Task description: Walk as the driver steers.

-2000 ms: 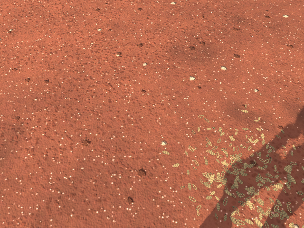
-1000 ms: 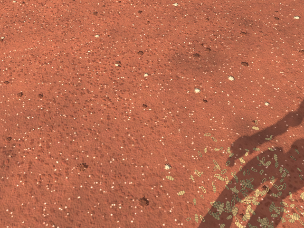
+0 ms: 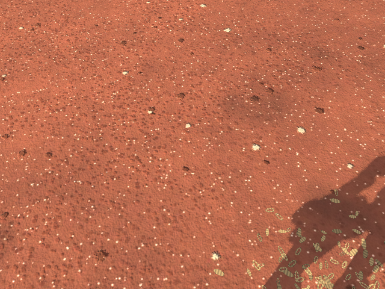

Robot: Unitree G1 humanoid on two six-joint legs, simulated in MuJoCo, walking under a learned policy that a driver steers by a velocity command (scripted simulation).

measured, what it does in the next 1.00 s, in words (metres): walks ahead: left foot, then right foot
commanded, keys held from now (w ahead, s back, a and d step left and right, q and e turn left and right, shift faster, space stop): w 0.68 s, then no key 0.32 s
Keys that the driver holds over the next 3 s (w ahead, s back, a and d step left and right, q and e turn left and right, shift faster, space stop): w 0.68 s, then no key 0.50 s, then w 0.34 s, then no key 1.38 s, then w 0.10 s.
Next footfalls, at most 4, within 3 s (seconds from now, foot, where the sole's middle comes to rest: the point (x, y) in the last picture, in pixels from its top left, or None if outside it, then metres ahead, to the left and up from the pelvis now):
0.44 left None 0.42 0.14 -0.77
0.92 right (237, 244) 0.67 -0.09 -0.77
1.24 left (171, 264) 0.60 0.15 -0.76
1.56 right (245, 235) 0.71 -0.12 -0.77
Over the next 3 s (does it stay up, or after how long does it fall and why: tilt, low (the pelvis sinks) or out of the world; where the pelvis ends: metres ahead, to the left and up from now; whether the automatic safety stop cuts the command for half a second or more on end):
stays up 0.75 -0.01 0.00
